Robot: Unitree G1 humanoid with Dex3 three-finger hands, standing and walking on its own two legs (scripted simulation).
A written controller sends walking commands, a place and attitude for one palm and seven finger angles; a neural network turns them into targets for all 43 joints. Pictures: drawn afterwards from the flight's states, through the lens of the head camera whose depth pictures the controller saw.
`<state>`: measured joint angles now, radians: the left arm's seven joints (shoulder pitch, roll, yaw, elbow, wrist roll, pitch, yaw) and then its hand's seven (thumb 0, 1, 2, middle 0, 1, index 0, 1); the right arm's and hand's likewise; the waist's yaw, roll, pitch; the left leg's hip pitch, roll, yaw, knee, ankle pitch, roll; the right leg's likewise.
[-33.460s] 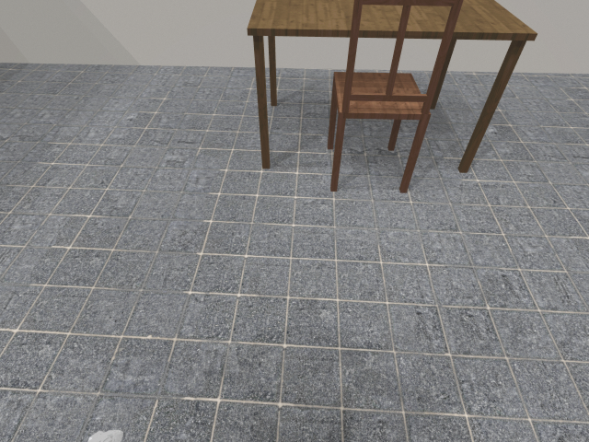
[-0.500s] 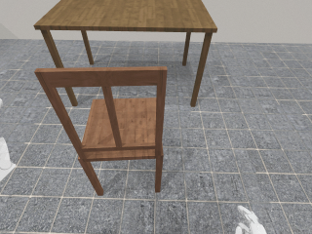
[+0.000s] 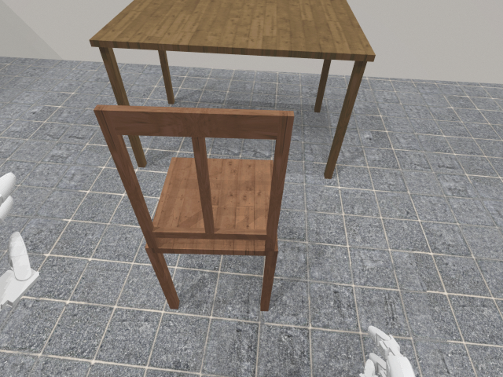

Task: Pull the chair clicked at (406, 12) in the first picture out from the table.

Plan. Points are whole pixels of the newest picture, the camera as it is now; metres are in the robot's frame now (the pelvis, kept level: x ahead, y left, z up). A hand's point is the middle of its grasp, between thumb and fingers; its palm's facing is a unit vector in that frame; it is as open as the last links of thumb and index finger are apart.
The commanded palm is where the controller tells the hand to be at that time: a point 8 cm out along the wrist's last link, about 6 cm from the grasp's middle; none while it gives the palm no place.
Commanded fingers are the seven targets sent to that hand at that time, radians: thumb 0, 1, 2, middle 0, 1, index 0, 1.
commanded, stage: let the arm hang, fingers relaxed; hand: left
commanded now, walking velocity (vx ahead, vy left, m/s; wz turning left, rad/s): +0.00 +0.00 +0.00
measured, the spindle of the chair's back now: (204, 190) +0.54 +0.15 -0.07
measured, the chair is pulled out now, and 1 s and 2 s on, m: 0.64 0.64 0.64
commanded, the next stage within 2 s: look to check the result in 1.12 s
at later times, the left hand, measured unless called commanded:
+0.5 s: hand out of the picture -0.03 +0.18 -0.17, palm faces +0.05 -0.97 -0.23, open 7.0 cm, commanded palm none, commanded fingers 0.00 0.90 0.90 -0.20 -0.30 -0.20 -0.30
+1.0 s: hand out of the picture -0.01 +0.11 -0.18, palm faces +0.06 -0.99 -0.15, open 7.3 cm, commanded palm none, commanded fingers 0.00 0.90 0.90 -0.20 -0.30 -0.20 -0.30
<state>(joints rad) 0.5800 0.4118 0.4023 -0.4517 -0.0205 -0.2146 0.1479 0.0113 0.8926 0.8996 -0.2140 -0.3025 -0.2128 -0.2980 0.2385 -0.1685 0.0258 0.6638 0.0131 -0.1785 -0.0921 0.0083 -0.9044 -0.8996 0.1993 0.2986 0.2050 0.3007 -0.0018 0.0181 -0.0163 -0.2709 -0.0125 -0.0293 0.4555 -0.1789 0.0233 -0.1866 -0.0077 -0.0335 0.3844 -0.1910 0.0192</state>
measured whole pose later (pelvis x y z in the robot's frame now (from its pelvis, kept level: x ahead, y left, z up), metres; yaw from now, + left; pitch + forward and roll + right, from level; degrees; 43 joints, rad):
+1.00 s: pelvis +0.01 -0.03 +0.00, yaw +2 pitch -1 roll +0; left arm 0.34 0.09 -0.03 1.08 0.01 0.01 0.04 0.01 0.92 0.90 -0.20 -0.30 -0.20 -0.30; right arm 0.35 -0.11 0.01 1.10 -0.01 0.00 -0.04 0.00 -0.91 -0.90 0.19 0.30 0.20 0.30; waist 0.00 0.02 0.03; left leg -0.25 -0.01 -0.07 0.47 -0.20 -0.02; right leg -0.19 0.00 -0.07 0.48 -0.27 -0.03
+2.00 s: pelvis +0.01 -0.05 +0.00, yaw +2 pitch -2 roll +0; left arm 0.32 0.11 -0.01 1.08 0.01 0.01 0.04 0.00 0.91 0.90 -0.20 -0.30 -0.20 -0.30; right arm 0.34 -0.11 0.01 1.11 -0.01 0.00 -0.05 0.00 -0.91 -0.90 0.19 0.30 0.20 0.30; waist 0.00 0.03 0.06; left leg -0.24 0.01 -0.08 0.46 -0.20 -0.03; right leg -0.17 0.02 -0.09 0.45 -0.26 -0.05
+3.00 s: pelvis +0.02 -0.04 +0.00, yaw +2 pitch -2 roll +0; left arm 0.33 0.11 -0.01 1.07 0.01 0.01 0.04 0.00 0.91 0.90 -0.20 -0.30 -0.20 -0.30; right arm 0.33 -0.11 0.01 1.12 -0.01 0.00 -0.05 0.00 -0.91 -0.90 0.19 0.30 0.20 0.30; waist 0.00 0.01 0.06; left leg -0.22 0.01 -0.08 0.46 -0.21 -0.03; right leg -0.15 0.01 -0.08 0.45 -0.27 -0.04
